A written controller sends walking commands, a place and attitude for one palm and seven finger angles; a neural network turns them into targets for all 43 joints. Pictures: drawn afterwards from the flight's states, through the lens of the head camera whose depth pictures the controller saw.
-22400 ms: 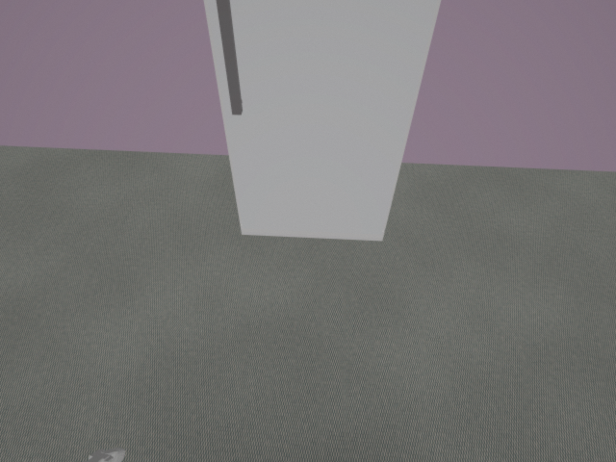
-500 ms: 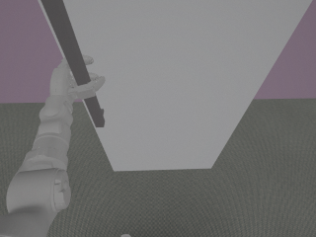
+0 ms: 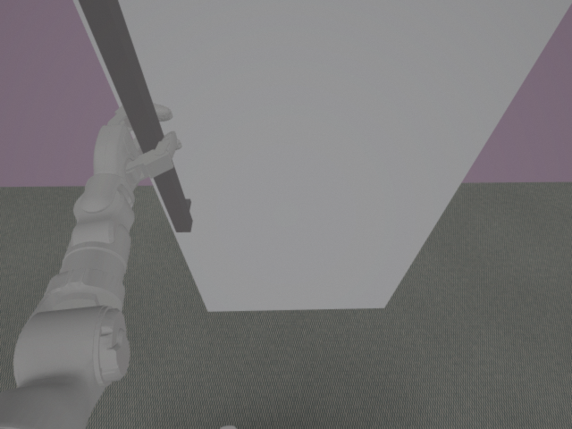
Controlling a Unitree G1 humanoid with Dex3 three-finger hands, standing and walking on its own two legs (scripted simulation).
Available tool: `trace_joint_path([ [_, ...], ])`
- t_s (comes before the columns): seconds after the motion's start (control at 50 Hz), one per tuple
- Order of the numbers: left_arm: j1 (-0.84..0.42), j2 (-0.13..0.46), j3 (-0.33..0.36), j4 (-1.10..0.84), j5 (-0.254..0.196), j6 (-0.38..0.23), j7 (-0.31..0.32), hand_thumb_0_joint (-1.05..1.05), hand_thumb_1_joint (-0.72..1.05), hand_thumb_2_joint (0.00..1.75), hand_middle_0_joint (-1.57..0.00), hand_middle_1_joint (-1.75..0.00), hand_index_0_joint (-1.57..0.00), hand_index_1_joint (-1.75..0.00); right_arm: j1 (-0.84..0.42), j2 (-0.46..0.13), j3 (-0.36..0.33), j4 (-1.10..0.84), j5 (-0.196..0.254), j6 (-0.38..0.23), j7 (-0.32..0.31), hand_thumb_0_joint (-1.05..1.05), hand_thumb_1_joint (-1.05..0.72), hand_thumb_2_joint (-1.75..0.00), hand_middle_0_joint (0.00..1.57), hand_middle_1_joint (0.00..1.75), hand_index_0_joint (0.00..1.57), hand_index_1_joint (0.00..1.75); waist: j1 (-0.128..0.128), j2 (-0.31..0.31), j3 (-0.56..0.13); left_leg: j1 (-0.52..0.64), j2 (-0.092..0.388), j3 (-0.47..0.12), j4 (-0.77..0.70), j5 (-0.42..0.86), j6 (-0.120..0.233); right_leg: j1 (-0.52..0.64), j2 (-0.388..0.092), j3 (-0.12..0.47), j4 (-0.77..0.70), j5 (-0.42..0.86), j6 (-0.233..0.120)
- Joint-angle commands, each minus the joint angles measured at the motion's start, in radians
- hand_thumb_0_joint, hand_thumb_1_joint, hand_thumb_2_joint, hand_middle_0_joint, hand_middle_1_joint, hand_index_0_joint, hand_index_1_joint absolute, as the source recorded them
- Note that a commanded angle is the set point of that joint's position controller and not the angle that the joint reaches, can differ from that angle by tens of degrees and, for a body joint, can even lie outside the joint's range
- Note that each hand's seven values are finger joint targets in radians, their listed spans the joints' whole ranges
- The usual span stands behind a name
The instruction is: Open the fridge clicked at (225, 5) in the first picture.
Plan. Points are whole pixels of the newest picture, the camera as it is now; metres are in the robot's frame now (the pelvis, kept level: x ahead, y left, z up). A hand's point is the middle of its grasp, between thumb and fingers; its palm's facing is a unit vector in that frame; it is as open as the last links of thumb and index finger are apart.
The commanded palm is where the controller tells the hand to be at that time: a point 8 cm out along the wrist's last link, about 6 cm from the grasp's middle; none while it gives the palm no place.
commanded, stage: grip the handle and tug to test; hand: left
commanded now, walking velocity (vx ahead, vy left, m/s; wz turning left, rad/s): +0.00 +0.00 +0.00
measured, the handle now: (149, 111) +0.51 +0.18 +0.17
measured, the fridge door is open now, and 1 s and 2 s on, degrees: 0 1 28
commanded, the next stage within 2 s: pull the door a little, standing still in 0.40 s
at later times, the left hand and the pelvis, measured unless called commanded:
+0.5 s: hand (164, 155) +0.46 +0.16 +0.14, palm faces -0.01 -1.00 +0.02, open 6.0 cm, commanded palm +0.42 +0.21 +0.13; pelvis +0.02 +0.00 +0.01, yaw -2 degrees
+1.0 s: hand (163, 163) +0.45 +0.16 +0.14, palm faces -0.02 -1.00 +0.00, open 6.3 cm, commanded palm +0.37 +0.21 +0.13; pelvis +0.07 +0.01 +0.02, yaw -5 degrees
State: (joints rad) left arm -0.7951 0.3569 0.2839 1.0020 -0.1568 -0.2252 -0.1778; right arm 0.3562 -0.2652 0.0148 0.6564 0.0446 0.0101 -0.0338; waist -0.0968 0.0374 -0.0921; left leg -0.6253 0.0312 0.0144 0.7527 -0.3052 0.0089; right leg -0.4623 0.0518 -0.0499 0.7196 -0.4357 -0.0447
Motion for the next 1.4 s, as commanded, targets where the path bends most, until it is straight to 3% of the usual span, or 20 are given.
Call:
trace_joint_path([
  [0.0,-0.417,0.245,0.049,-0.255,-0.019,-0.077,-0.006,0.0,0.9,0.9,-0.45,-1.4,-0.45,-1.4,0.061,-0.154,-0.056,-0.097,-0.001,-0.027,-0.006,0.0,-0.9,-0.9,0.2,0.3,0.2,0.3,0.013,0.008,-0.39,0.388,-0.034,-0.037,-0.028,0.333,0.043,0.004,-0.001,0.046,-0.093,0.518,0.035],
  [0.06,-0.362,0.197,0.018,-0.302,-0.028,-0.072,-0.012,0.0,0.9,0.9,-0.45,-1.4,-0.45,-1.4,0.044,-0.148,-0.058,-0.111,0.0,-0.029,-0.002,0.0,-0.9,-0.9,0.2,0.3,0.2,0.3,0.019,0.012,-0.387,0.407,-0.034,-0.032,-0.031,0.341,0.041,0.011,0.004,0.04,-0.096,0.525,0.033],
  [0.18,-0.255,0.232,0.054,-0.317,-0.04,-0.04,-0.011,0.0,0.9,0.9,-0.45,-1.4,-0.45,-1.4,0.035,-0.156,-0.057,-0.132,0.004,-0.022,-0.004,0.0,-0.9,-0.9,0.2,0.3,0.2,0.3,0.034,-0.047,-0.322,0.34,-0.037,-0.015,-0.048,0.314,0.048,0.062,0.001,0.046,-0.111,0.549,0.039],
  [0.32,-0.114,0.197,0.047,-0.456,-0.05,-0.003,-0.02,0.0,0.9,0.9,-0.45,-1.4,-0.45,-1.4,0.015,-0.144,-0.061,-0.162,0.006,-0.019,0.002,0.0,-0.9,-0.9,0.2,0.3,0.2,0.3,0.069,0.006,-0.387,0.411,-0.036,-0.008,-0.053,0.437,0.043,0.116,-0.004,0.043,-0.098,0.672,0.038],
  [0.44,-0.004,0.217,0.081,-0.565,-0.064,0.037,-0.013,0.0,0.9,0.9,-0.45,-1.4,-0.45,-1.4,0.0,-0.145,-0.063,-0.184,0.008,-0.016,0.006,0.0,-0.9,-0.9,0.2,0.3,0.2,0.3,0.088,-0.025,-0.374,0.403,-0.035,0.001,-0.066,0.488,0.044,0.174,-0.009,0.044,-0.099,0.77,0.045],
  [0.5,-0.045,0.14,0.008,-0.64,-0.062,0.052,-0.008,0.0,0.9,0.9,-0.45,-1.4,-0.45,-1.4,-0.013,-0.135,-0.061,-0.187,0.013,-0.016,0.008,0.0,-0.9,-0.9,0.2,0.3,0.2,0.3,0.063,0.005,-0.363,0.446,-0.031,0.001,-0.061,0.547,0.047,0.148,-0.007,0.04,-0.103,0.783,0.047],
  [0.56,-0.164,0.161,0.017,-0.564,-0.047,0.074,0.017,0.0,0.9,0.9,-0.45,-1.4,-0.45,-1.4,0.01,-0.143,-0.067,-0.147,0.004,-0.008,0.003,0.0,-0.9,-0.9,0.2,0.3,0.2,0.3,0.029,-0.024,-0.312,0.438,-0.027,-0.013,-0.055,0.502,0.041,0.087,0.002,0.034,-0.114,0.704,0.043],
  [0.64,-0.069,0.129,0.009,-0.623,-0.037,0.069,0.026,0.0,0.9,0.9,-0.45,-1.4,-0.45,-1.4,0.001,-0.136,-0.069,-0.156,0.001,-0.01,0.007,0.0,-0.9,-0.9,0.2,0.3,0.2,0.3,0.06,0.051,-0.387,0.519,-0.021,-0.022,-0.05,0.627,0.037,0.09,-0.003,0.03,-0.104,0.716,0.036],
  [0.78,0.166,0.094,-0.006,-0.754,-0.062,0.073,0.012,0.0,0.9,0.9,-0.45,-1.4,-0.45,-1.4,-0.043,-0.126,-0.066,-0.204,0.001,-0.016,0.017,0.0,-0.9,-0.9,0.2,0.3,0.2,0.3,0.106,-0.04,-0.4,0.488,-0.024,-0.01,-0.072,0.662,0.042,0.215,-0.009,0.024,-0.103,0.808,0.039],
  [0.96,0.588,0.049,-0.01,-1.093,-0.102,0.106,0.002,0.0,0.9,0.9,-0.45,-1.4,-0.45,-1.4,-0.144,-0.094,-0.05,-0.281,0.009,-0.041,0.027,0.0,-0.9,-0.9,0.2,0.3,0.2,0.3,0.156,-0.003,-0.318,0.486,-0.021,0.008,-0.133,0.656,0.036,0.306,-0.022,0.018,-0.127,0.86,0.042],
  [1.06,0.967,0.007,-0.02,-1.395,-0.128,0.16,0.009,0.0,0.9,0.9,-0.45,-1.4,-0.45,-1.4,-0.193,-0.072,-0.04,-0.328,0.01,-0.056,0.032,0.0,-0.9,-0.9,0.2,0.3,0.2,0.3,0.18,0.011,-0.256,0.486,-0.017,0.004,-0.165,0.708,0.027,0.351,-0.033,-0.008,-0.138,0.879,0.039],
  [1.12,1.057,-0.013,-0.046,-1.617,-0.126,0.189,0.04,0.0,0.9,0.9,-0.45,-1.4,-0.45,-1.4,-0.217,-0.06,-0.033,-0.345,0.01,-0.071,0.03,0.0,-0.9,-0.9,0.2,0.3,0.2,0.3,0.166,0.03,-0.188,0.495,-0.018,-0.002,-0.184,0.681,0.023,0.325,-0.036,-0.022,-0.17,0.843,0.036],
  [1.14,0.58,0.254,0.08,-1.526,0.045,0.119,0.158,0.0,0.9,0.9,-0.45,-1.4,-0.45,-1.4,-0.196,-0.11,-0.017,-0.258,-0.012,-0.06,-0.01,0.0,-0.9,-0.9,0.2,0.3,0.2,0.3,0.076,0.01,-0.08,0.517,-0.029,-0.001,-0.149,0.732,0.045,0.261,-0.056,0.015,-0.202,0.904,0.08],
  [1.16,0.787,0.076,-0.004,-1.37,0.054,0.125,0.19,0.0,0.9,0.9,-0.45,-1.4,-0.45,-1.4,-0.184,-0.085,-0.028,-0.239,-0.03,-0.057,-0.018,0.0,-0.9,-0.9,0.2,0.3,0.2,0.3,0.071,-0.026,-0.086,0.548,-0.026,-0.022,-0.153,0.804,0.039,0.256,-0.057,-0.032,-0.177,0.914,0.092],
  [1.18,0.892,0.044,-0.042,-1.423,0.06,0.132,0.205,0.0,0.9,0.9,-0.45,-1.4,-0.45,-1.4,-0.195,-0.097,-0.029,-0.257,-0.036,-0.054,-0.018,0.0,-0.9,-0.9,0.2,0.3,0.2,0.3,0.08,-0.011,-0.073,0.579,-0.027,-0.035,-0.173,0.892,0.044,0.221,-0.04,-0.047,-0.143,0.895,0.112],
  [1.2,0.997,-0.036,-0.116,-1.44,0.066,0.144,0.205,0.0,0.9,0.9,-0.45,-1.4,-0.45,-1.4,-0.189,-0.09,-0.03,-0.267,-0.037,-0.049,-0.018,0.0,-0.9,-0.9,0.2,0.3,0.2,0.3,0.061,0.074,-0.085,0.701,-0.013,-0.065,-0.217,1.078,0.061,0.145,-0.003,-0.063,-0.058,0.774,0.119],
  [1.24,1.02,-0.047,-0.155,-1.536,0.081,0.149,0.218,0.0,0.9,0.9,-0.45,-1.4,-0.45,-1.4,-0.176,-0.092,-0.044,-0.264,-0.067,-0.04,-0.002,0.0,-0.9,-0.9,0.2,0.3,0.2,0.3,0.043,0.287,-0.072,0.93,0.094,-0.22,-0.271,1.398,0.102,-0.12,0.045,-0.033,0.107,0.108,0.092],
  [1.26,1.033,-0.061,-0.168,-1.549,0.094,0.156,0.228,0.0,0.9,0.9,-0.45,-1.4,-0.45,-1.4,-0.185,-0.082,-0.044,-0.257,-0.085,-0.036,0.006,0.0,-0.9,-0.9,0.2,0.3,0.2,0.3,0.049,0.288,-0.056,0.947,0.12,-0.263,-0.264,1.391,0.106,-0.15,0.036,-0.006,0.102,0.0,0.071],
  [1.32,1.089,-0.067,-0.16,-1.545,0.104,0.176,0.254,0.0,0.9,0.9,-0.45,-1.4,-0.45,-1.4,-0.203,-0.062,-0.047,-0.267,-0.076,-0.027,-0.003,0.0,-0.9,-0.9,0.2,0.3,0.2,0.3,0.055,0.138,-0.061,0.932,0.122,-0.267,-0.26,1.233,0.095,-0.139,0.006,0.012,-0.026,0.036,0.06],
  [1.38,1.118,-0.042,-0.157,-1.561,0.103,0.177,0.256,0.0,0.9,0.9,-0.45,-1.4,-0.45,-1.4,-0.219,-0.035,-0.038,-0.286,-0.066,-0.021,-0.02,0.0,-0.9,-0.9,0.2,0.3,0.2,0.3,0.058,0.09,-0.105,0.866,0.095,-0.221,-0.259,1.106,0.054,0.01,-0.012,0.004,-0.228,0.251,0.063],
])
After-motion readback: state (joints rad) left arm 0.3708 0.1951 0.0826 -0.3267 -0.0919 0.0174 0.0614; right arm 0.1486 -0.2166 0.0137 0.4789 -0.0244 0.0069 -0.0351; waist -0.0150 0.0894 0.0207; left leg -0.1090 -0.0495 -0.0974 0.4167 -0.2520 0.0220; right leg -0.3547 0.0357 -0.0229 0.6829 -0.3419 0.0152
